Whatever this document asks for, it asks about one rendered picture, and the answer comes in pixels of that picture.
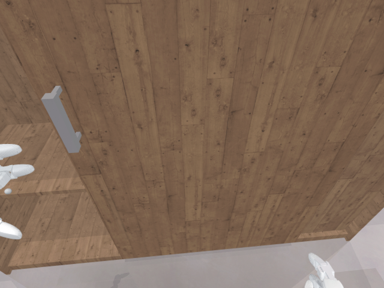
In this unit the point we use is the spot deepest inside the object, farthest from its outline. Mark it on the wardrobe door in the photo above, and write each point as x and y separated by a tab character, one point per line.
206	124
359	183

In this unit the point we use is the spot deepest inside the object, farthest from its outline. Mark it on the robot right hand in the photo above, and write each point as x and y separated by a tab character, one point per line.
325	273

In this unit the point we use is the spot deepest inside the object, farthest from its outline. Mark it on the robot left hand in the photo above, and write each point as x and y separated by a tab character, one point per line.
7	150

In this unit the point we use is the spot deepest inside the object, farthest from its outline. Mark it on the handle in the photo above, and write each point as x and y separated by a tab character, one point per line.
61	121

